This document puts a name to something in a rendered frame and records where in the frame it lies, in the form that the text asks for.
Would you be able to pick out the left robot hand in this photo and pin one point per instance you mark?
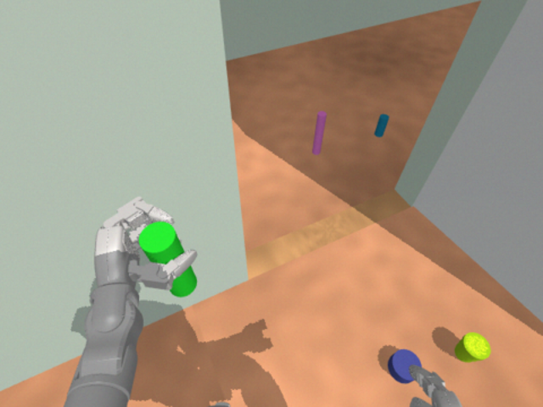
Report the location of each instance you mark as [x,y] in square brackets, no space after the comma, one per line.
[116,257]

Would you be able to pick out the right robot hand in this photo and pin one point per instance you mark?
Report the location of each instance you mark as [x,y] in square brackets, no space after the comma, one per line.
[434,387]

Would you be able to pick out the left robot arm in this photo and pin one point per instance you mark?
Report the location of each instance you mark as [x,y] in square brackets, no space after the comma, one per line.
[106,370]

